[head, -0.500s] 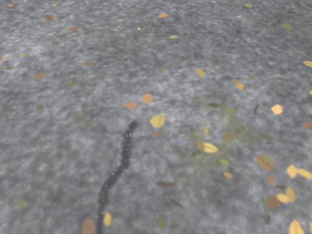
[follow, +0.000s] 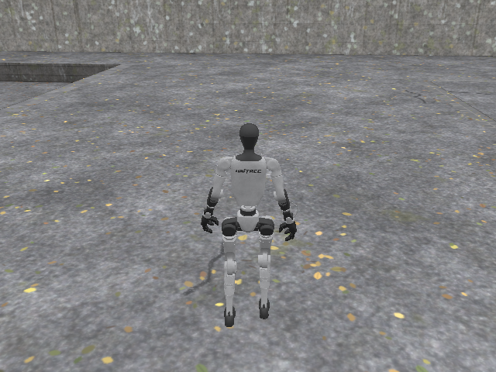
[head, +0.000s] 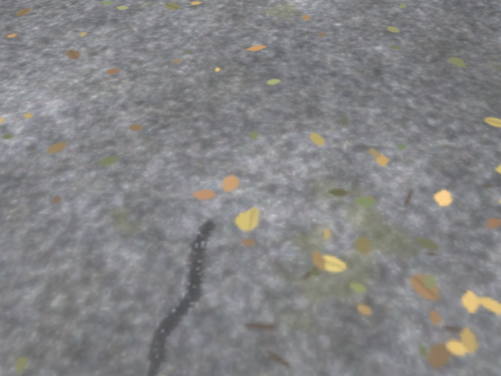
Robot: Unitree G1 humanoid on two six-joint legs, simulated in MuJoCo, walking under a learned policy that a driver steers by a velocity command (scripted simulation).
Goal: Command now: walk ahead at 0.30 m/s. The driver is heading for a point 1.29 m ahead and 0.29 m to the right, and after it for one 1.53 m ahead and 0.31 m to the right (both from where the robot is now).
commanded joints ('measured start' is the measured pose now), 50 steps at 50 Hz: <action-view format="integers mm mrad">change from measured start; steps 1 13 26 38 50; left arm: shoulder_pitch -35 200 213 49 -204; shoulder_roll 93 137 165 89 101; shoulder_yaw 25 20 31 29 17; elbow -45 36 36 -81 -189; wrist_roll -9 20 25 22 5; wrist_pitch -54 -45 -8 -23 -56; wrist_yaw -21 -1 22 20 -35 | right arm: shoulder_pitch -60 -236 -11 -106 62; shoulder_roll -177 -40 -181 -125 -177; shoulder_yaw -40 -15 -72 -30 -44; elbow -55 -158 -118 -53 30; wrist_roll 10 -3 3 -25 0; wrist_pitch -28 -49 -54 -92 -40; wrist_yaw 4 40 44 39 11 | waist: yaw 46 59 -163 21 -34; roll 125 -72 -98 40 57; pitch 127 78 -161 54 58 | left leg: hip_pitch -70 -620 135 -138 159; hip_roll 266 102 25 208 269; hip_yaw -303 1 6 -174 -98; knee -235 378 10 -464 -313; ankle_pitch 87 243 359 303 505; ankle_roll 175 -27 135 235 156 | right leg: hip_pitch -61 328 198 -364 -304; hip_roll -13 -212 -180 -176 -77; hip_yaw -15 184 29 96 43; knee -144 -525 21 301 -171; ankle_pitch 65 570 954 309 379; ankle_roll -35 -141 -32 65 21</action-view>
